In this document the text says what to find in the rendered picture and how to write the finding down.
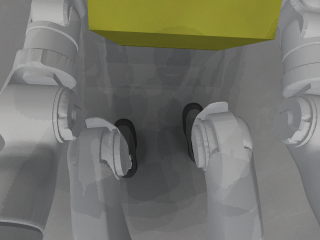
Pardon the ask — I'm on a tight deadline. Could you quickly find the robot right upper arm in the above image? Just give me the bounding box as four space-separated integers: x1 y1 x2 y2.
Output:
272 93 320 226

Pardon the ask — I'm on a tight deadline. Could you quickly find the robot left forearm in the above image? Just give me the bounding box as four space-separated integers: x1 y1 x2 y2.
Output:
0 0 87 135

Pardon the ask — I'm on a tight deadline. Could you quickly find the robot right shin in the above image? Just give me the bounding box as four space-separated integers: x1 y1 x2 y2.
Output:
191 101 254 153

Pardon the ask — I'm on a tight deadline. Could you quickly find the robot right forearm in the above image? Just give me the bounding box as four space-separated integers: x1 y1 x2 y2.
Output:
277 0 320 99

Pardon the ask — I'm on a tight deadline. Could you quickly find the robot left foot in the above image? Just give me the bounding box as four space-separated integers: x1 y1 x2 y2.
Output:
114 118 138 178

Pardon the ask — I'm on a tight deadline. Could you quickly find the robot left upper arm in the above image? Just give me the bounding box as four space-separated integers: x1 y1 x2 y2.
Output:
0 83 84 240

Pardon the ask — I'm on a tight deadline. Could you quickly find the carton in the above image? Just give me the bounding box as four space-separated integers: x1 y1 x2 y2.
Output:
87 0 282 51

